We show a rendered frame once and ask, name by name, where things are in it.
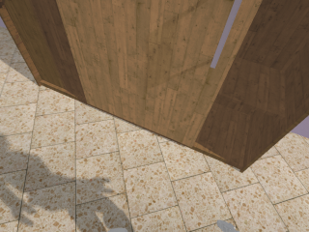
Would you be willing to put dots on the right robot hand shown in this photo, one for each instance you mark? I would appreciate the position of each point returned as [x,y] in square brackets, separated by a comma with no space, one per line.
[225,226]

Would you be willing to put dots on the wardrobe door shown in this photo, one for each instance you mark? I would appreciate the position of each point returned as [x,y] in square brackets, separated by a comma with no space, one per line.
[40,26]
[149,61]

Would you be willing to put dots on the handle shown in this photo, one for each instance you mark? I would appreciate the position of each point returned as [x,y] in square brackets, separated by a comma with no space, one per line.
[226,31]

